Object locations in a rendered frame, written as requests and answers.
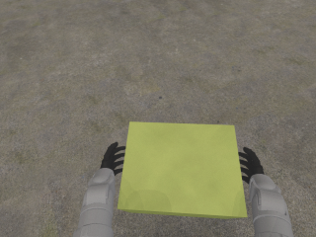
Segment robot right forearm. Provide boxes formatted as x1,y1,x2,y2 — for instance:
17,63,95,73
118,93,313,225
249,174,294,237

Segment robot right hand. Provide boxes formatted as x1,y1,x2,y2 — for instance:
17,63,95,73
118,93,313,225
238,147,265,184

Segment robot left hand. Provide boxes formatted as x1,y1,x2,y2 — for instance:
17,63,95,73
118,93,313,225
100,142,126,175

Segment carton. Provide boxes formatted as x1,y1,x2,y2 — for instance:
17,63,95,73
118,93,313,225
117,121,248,219

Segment robot left forearm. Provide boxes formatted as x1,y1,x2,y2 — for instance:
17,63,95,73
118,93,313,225
72,168,116,237

